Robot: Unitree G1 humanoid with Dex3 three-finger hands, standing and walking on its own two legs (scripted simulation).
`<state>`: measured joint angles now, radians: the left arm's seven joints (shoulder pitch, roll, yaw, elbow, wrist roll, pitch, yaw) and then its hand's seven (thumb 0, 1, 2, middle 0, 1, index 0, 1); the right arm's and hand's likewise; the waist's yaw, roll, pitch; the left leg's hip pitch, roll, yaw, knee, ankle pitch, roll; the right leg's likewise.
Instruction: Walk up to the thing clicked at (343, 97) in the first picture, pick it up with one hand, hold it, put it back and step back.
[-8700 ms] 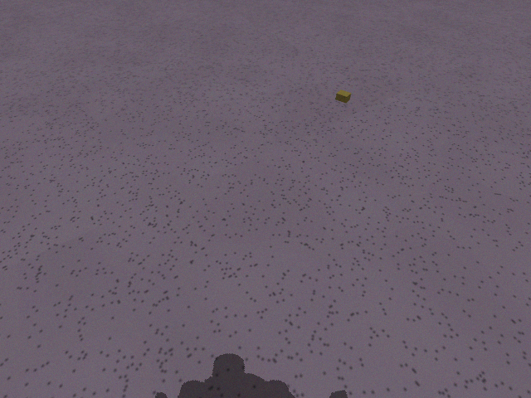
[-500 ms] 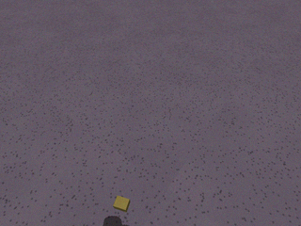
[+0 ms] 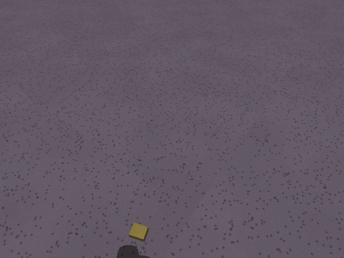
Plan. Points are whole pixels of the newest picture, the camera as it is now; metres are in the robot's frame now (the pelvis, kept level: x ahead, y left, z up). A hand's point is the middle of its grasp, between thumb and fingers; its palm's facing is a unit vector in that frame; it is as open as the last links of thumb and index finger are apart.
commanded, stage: stand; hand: left
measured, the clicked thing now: (139, 232) +0.41 +0.21 -0.76
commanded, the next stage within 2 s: walk up in 0.10 s
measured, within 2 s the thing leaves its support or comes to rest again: neither
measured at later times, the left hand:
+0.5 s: hand out of the picture +0.07 +0.31 -0.19, palm faces -0.02 -0.93 -0.37, open 7.4 cm
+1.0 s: hand out of the picture -0.06 +0.27 -0.16, palm faces -0.08 -0.91 -0.40, open 7.4 cm
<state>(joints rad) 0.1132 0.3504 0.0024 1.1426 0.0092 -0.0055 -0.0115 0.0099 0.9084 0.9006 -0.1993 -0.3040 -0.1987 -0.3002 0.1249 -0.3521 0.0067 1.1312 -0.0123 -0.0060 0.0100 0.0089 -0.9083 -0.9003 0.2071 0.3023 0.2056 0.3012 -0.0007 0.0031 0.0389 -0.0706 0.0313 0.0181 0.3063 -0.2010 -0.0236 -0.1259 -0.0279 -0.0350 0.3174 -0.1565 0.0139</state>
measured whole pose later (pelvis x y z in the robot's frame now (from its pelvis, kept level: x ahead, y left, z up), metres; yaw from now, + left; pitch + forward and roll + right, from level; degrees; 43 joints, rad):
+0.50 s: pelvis -0.08 +0.04 -0.04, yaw +0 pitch -2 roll +0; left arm 0.00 0.41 0.06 0.90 0.02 0.07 0.02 0.01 0.91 0.90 -0.20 -0.30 -0.20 -0.30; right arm 0.14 -0.38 -0.06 0.96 -0.03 0.04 0.01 0.01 -0.91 -0.90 0.21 0.30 0.20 0.30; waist -0.01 -0.06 0.19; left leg -0.29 -0.02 -0.01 0.74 -0.42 0.02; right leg -0.49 0.00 0.10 0.88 -0.45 -0.01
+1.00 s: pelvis -0.19 +0.02 -0.02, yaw -4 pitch -1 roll +1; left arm 0.15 0.34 0.07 0.82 0.04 0.06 0.00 0.01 0.91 0.90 -0.20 -0.30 -0.20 -0.30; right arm 0.13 -0.41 -0.04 0.85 0.01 0.05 -0.04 0.01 -0.91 -0.90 0.21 0.30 0.21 0.30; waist 0.01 0.01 0.17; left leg -0.46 -0.09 -0.12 1.15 -0.53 -0.01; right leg -0.29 0.00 0.05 0.65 -0.33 -0.02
